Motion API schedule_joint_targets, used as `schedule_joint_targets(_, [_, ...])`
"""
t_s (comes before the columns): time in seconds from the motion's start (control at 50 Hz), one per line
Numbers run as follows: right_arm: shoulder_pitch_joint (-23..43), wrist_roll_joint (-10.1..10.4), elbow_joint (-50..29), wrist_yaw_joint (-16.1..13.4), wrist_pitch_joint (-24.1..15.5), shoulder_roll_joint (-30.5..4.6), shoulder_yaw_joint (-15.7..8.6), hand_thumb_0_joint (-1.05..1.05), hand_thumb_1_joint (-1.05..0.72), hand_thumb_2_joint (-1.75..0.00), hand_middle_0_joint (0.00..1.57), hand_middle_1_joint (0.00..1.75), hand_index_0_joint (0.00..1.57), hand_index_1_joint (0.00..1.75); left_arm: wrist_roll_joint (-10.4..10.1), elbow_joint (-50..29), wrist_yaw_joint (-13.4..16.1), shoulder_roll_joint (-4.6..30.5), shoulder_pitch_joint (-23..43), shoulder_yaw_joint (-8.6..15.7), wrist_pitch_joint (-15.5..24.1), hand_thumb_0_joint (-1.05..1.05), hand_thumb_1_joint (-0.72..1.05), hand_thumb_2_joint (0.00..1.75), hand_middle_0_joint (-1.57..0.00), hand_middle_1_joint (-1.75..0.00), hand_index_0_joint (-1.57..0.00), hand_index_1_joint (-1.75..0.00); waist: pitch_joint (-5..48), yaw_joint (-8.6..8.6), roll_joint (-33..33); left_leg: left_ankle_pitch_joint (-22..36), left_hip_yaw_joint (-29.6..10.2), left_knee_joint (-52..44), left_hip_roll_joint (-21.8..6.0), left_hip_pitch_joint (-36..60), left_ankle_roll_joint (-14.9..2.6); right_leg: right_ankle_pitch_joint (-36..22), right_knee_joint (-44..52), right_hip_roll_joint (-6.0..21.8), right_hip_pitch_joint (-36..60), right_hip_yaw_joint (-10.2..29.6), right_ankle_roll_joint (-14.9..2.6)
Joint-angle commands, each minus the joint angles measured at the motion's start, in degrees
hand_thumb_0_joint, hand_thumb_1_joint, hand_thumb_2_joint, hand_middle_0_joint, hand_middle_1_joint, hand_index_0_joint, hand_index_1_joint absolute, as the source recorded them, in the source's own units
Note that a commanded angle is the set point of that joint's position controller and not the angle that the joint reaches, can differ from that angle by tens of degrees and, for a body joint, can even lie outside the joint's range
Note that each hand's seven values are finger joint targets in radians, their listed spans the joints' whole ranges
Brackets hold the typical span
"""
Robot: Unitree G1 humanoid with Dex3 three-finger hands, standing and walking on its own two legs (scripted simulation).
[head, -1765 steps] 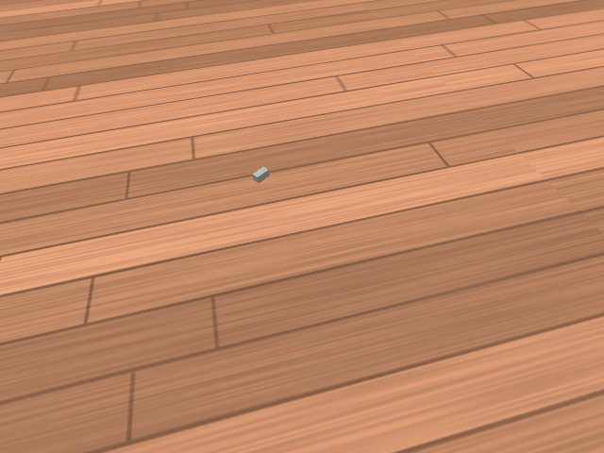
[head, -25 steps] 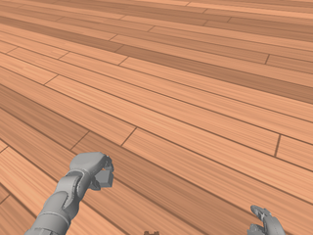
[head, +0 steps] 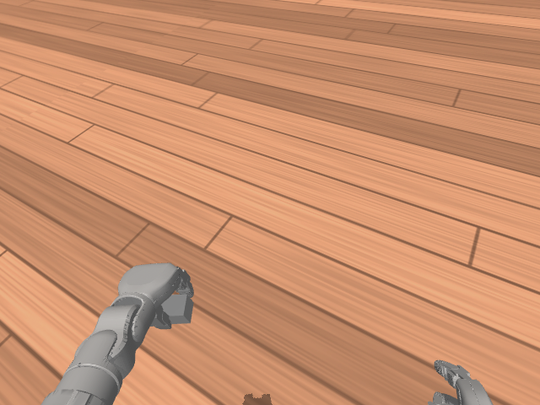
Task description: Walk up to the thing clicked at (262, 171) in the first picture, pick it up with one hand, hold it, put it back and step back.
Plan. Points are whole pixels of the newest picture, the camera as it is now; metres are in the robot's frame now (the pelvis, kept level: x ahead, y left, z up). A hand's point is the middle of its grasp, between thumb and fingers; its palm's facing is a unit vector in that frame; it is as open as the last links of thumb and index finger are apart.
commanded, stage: crouch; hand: left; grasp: from above
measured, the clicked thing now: (167, 309) +0.31 +0.22 -0.08
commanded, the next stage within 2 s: lower in 1.94 s
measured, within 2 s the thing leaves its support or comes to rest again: neither
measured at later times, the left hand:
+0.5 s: hand (192, 318) +0.37 +0.23 -0.25, palm faces -0.41 +0.07 -0.91, open 6.7 cm
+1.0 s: hand (211, 330) +0.42 +0.24 -0.47, palm faces -0.45 +0.03 -0.89, open 6.7 cm
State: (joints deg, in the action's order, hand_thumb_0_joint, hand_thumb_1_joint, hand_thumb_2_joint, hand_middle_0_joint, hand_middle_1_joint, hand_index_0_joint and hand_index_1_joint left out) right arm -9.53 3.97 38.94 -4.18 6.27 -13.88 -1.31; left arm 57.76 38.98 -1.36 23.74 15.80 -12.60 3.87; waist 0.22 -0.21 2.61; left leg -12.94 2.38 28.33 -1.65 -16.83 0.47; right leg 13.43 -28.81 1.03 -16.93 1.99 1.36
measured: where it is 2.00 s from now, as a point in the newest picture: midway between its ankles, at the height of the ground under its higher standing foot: outside the picture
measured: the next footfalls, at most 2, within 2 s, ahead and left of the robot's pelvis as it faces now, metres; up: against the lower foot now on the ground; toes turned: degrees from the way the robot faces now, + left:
none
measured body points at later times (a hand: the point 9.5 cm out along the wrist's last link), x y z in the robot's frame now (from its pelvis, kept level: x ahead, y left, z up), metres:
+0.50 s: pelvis -0.04 +0.01 -0.15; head +0.10 +0.02 +0.28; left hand +0.38 +0.23 -0.20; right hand +0.01 -0.28 -0.27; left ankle +0.02 +0.13 -0.74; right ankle +0.02 -0.13 -0.74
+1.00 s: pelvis -0.06 +0.01 -0.32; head +0.18 +0.04 +0.06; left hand +0.44 +0.24 -0.42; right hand -0.01 -0.26 -0.44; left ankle +0.02 +0.13 -0.74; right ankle +0.02 -0.13 -0.74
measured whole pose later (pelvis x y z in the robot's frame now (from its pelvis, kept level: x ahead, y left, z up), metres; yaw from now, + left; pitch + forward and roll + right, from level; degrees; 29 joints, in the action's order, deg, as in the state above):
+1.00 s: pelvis -0.06 +0.01 -0.32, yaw -2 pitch +39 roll -6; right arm -10.1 -4.8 40.8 3.6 -1.3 -13.1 -0.7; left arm 71.5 75.1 17.9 34.8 54.4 0.0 8.1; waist 8.7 11.8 2.2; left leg -37.7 -4.6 115.2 -1.3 -116.9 -0.1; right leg 38.5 -112.1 0.2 -112.9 -1.3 2.8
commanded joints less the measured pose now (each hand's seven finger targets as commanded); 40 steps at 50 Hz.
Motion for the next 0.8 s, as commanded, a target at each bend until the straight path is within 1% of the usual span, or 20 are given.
schedule_joint_targets(0.0, [2.6,-1.1,-6.3,-0.4,-2.1,-7.4,-2.8,0.0,-0.9,-0.9,0.2,0.3,0.2,0.3,1.5,-4.5,5.5,10.9,19.2,6.2,2.3,0.0,0.9,0.22,-1.17,-0.29,-1.22,-0.24,11.8,1.88,-5.2,6.3,0.0,0.1,2.5,3.2,-1.39,-4.9,2.1,-2.1,-2.7,-1.5,-1.5])
schedule_joint_targets(0.06, [1.5,-1.7,-4.9,0.1,-1.9,-7.7,-3.1,0.0,-0.9,-0.9,0.2,0.3,0.2,0.3,3.1,0.9,9.4,10.4,21.9,5.9,3.3,0.0,0.91,0.2,-1.19,-0.29,-1.24,-0.24,13.0,2.75,-3.9,4.7,0.1,4.9,2.7,-1.0,-1.11,-3.9,-2.0,-2.0,-7.8,-1.5,-1.52])
schedule_joint_targets(0.08, [0.2,-2.0,-4.1,0.3,-1.9,-8.0,-3.4,0.0,-0.9,-0.9,0.2,0.3,0.2,0.3,3.9,1.7,10.8,10.5,25.0,5.9,3.7,0.0,0.93,0.19,-1.2,-0.29,-1.25,-0.24,15.1,3.65,-3.9,4.8,0.0,7.4,2.5,-2.9,-1.09,-4.5,-4.4,-2.1,-9.8,-1.4,-1.48])
schedule_joint_targets(0.1, [-0.4,-2.3,-3.6,0.5,-2.0,-8.0,-3.8,0.0,-0.9,-0.9,0.2,0.3,0.2,0.3,5.0,2.6,12.3,10.2,26.9,5.7,3.8,0.0,0.91,0.21,-1.19,-0.3,-1.24,-0.24,17.4,3.52,-2.3,5.2,0.1,10.1,2.6,-4.3,-0.86,-5.1,-7.0,-2.0,-11.6,-1.3,-1.63])
schedule_joint_targets(0.18, [-4.2,-3.4,-2.6,1.7,-2.5,-8.7,-5.0,0.0,-0.9,-0.9,0.2,0.3,0.2,0.3,8.0,10.4,18.0,8.8,31.6,5.3,3.5,0.0,0.88,0.17,-1.17,-0.25,-1.22,-0.21,22.3,5.13,-1.0,3.8,-0.3,21.0,2.0,-14.2,-0.71,-3.6,-16.9,-2.2,-22.6,-1.6,-2.01])
schedule_joint_targets(0.28, [-6.9,-4.4,-2.1,2.3,-3.6,-9.4,-5.8,0.0,-0.9,-0.9,0.2,0.3,0.2,0.3,9.6,20.4,21.9,8.6,36.8,5.6,2.3,0.0,0.86,0.15,-1.17,-0.22,-1.22,-0.18,27.7,6.11,0.4,-0.7,-1.4,31.9,2.0,-27.4,-0.87,1.0,-27.8,-2.5,-34.5,-2.7,-2.53])
schedule_joint_targets(0.3, [-7.4,-4.6,-2.1,2.3,-3.8,-9.8,-6.1,0.0,-0.9,-0.9,0.2,0.3,0.2,0.3,9.6,21.4,22.4,10.2,37.9,6.7,2.1,0.0,0.86,0.15,-1.17,-0.22,-1.22,-0.18,28.5,5.66,-0.1,-2.4,-1.9,33.4,1.8,-29.6,-0.81,2.7,-29.6,-2.7,-36.6,-3.0,-2.67])
schedule_joint_targets(0.32, [-7.6,-4.7,-2.3,2.2,-4.0,-9.7,-6.0,0.0,-0.9,-0.9,0.2,0.3,0.2,0.3,9.8,21.1,22.9,11.5,40.2,7.2,2.0,0.0,0.85,0.15,-1.17,-0.21,-1.21,-0.17,30.5,6.12,0.5,-4.1,-1.9,35.0,2.0,-32.5,-0.91,3.9,-31.4,-2.6,-37.7,-3.0,-2.74])
schedule_joint_targets(0.4, [-9.2,-5.5,-2.0,2.0,-5.2,-10.1,-6.1,0.0,-0.9,-0.9,0.2,0.3,0.2,0.3,9.7,21.9,23.6,11.8,44.8,7.8,1.2,0.0,0.85,0.15,-1.17,-0.21,-1.21,-0.17,36.7,7.43,2.8,-8.1,-3.5,42.1,1.5,-39.6,-0.9,6.9,-39.5,-2.5,-46.3,-3.5,-3.15])
schedule_joint_targets(0.48, [-10.5,-5.9,-1.7,1.8,-5.8,-10.2,-6.2,0.0,-0.9,-0.9,0.2,0.3,0.2,0.3,9.6,21.3,23.5,14.7,48.0,9.7,0.2,0.0,0.83,0.13,-1.15,-0.2,-1.2,-0.16,43.1,7.93,4.6,-8.2,-3.5,48.1,1.4,-44.6,-1.05,7.2,-45.8,-2.3,-50.5,-3.9,-3.34])
schedule_joint_targets(0.5, [-10.7,-6.0,-1.4,1.8,-5.8,-10.3,-6.2,0.0,-0.9,-0.9,0.2,0.3,0.2,0.3,9.8,23.2,23.3,14.1,47.9,9.7,-0.2,0.0,0.8,0.15,-1.15,-0.19,-1.19,-0.16,42.3,8.57,3.7,-9.1,-4.0,49.3,1.3,-46.2,-1.07,8.2,-47.2,-2.5,-53.1,-4.1,-3.45])
schedule_joint_targets(0.54, [-10.8,-6.3,-1.0,1.9,-6.1,-10.7,-5.9,0.0,-0.9,-0.9,0.2,0.3,0.2,0.3,10.0,24.2,23.0,16.7,49.3,11.0,-0.3,0.0,0.8,0.14,-1.14,-0.2,-1.18,-0.16,41.1,8.8,5.2,-12.5,-4.8,50.9,1.2,-49.4,-0.88,11.2,-49.9,-2.3,-57.8,-4.4,-3.65])
schedule_joint_targets(0.56, [-10.8,-6.5,-0.6,2.0,-6.2,-10.9,-5.9,0.0,-0.89,-0.9,0.2,0.3,0.2,0.3,9.9,25.4,22.6,16.3,49.6,11.0,-0.3,0.0,0.8,0.12,-1.13,-0.18,-1.17,-0.14,41.0,9.14,5.4,-13.6,-5.9,51.6,1.0,-50.2,-0.7,12.2,-51.6,-2.3,-60.5,-4.8,-3.72])
schedule_joint_targets(0.58, [-11.1,-6.6,-0.7,2.1,-6.4,-10.9,-5.8,0.0,-0.9,-0.9,0.2,0.3,0.2,0.3,10.0,26.1,22.2,16.1,49.9,10.9,-0.2,0.0,0.81,0.11,-1.14,-0.19,-1.18,-0.14,41.7,9.61,5.3,-13.7,-6.1,53.2,1.0,-51.2,-0.85,12.6,-53.1,-2.2,-62.4,-5.1,-3.84])
schedule_joint_targets(0.62, [-11.3,-6.8,-0.8,2.4,-6.6,-11.0,-5.6,0.0,-0.9,-0.9,0.2,0.3,0.2,0.3,10.4,25.3,21.8,18.5,52.8,12.0,0.5,0.0,0.82,0.1,-1.14,-0.17,-1.19,-0.12,43.1,10.15,6.0,-15.6,-6.6,55.9,1.1,-53.4,-0.91,14.0,-55.6,-2.1,-65.4,-5.3,-3.82])
schedule_joint_targets(0.64, [-11.6,-6.9,-0.7,2.6,-6.8,-11.0,-5.3,0.0,-0.9,-0.9,0.2,0.3,0.2,0.3,10.4,29.3,21.5,16.9,50.2,11.5,0.5,0.0,0.82,0.08,-1.14,-0.16,-1.19,-0.12,41.3,10.85,4.8,-16.2,-6.6,57.2,1.3,-56.2,-1.03,14.7,-56.7,-2.1,-67.2,-5.5,-3.77])
schedule_joint_targets(0.66, [-11.6,-7.1,-0.7,2.9,-6.9,-10.9,-5.2,0.0,-0.9,-0.9,0.2,0.3,0.2,0.3,10.5,27.1,21.4,17.2,53.0,11.5,1.2,0.0,0.82,0.08,-1.14,-0.16,-1.19,-0.11,42.0,11.46,5.1,-17.0,-6.6,58.8,1.3,-57.9,-1.19,15.1,-57.8,-2.0,-68.6,-5.6,-3.71])
schedule_joint_targets(0.68, [-12.0,-7.3,-0.4,3.2,-7.2,-11.1,-5.0,0.0,-0.9,-0.9,0.2,0.3,0.2,0.3,10.8,28.0,21.2,18.2,53.3,12.0,1.6,0.0,0.83,0.09,-1.14,-0.18,-1.19,-0.13,42.7,11.91,5.0,-16.9,-6.6,60.3,1.4,-59.3,-1.29,15.0,-59.1,-2.1,-69.4,-5.8,-3.67])
schedule_joint_targets(0.76, [-12.4,-7.9,-0.4,4.4,-7.9,-11.4,-4.4,0.0,-0.9,-0.9,0.2,0.3,0.2,0.3,12.1,26.0,21.4,23.3,56.2,14.3,3.2,0.0,0.88,0.15,-1.18,-0.22,-1.23,-0.17,48.1,11.45,8.1,-14.2,-6.2,65.9,1.7,-61.6,-1.37,13.4,-64.1,-2.0,-72.9,-6.0,-3.72])
schedule_joint_targets(0.78, [-12.8,-8.1,-0.1,4.7,-7.9,-11.5,-4.2,0.0,-0.9,-0.9,0.2,0.3,0.2,0.3,12.5,27.4,21.5,22.6,56.2,14.1,3.4,0.0,0.87,0.16,-1.18,-0.23,-1.23,-0.18,47.5,12.17,8.3,-14.2,-6.2,67.0,1.6,-62.3,-1.34,13.6,-65.0,-2.0,-74.8,-6.1,-3.67])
